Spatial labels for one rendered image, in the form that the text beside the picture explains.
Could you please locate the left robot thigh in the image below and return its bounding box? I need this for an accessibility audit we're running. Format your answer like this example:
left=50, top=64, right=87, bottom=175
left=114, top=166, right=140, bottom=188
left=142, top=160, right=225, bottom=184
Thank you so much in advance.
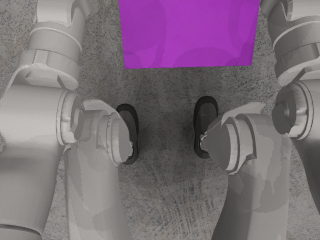
left=63, top=109, right=133, bottom=240

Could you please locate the robot left upper arm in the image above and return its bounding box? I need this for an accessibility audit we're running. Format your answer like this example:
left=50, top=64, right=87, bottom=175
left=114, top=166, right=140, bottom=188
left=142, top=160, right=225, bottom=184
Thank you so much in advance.
left=0, top=83, right=84, bottom=240

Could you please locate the carton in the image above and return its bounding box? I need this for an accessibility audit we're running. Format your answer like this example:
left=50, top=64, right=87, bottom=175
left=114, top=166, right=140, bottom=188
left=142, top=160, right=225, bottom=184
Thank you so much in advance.
left=119, top=0, right=260, bottom=69

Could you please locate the robot right upper arm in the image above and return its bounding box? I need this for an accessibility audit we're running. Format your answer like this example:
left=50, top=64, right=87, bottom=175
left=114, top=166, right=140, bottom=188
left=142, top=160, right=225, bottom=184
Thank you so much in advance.
left=271, top=79, right=320, bottom=215

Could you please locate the robot left foot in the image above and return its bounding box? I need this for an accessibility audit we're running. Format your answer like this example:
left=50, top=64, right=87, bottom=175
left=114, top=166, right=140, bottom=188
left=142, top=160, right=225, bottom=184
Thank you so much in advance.
left=116, top=103, right=139, bottom=165

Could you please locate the left robot forearm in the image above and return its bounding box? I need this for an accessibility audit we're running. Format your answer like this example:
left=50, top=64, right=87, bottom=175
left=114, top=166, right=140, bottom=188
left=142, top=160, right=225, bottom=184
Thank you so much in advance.
left=0, top=0, right=92, bottom=136

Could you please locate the right robot forearm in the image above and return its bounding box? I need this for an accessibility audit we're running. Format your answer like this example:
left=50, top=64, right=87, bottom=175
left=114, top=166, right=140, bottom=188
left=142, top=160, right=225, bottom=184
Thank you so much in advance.
left=260, top=0, right=320, bottom=87

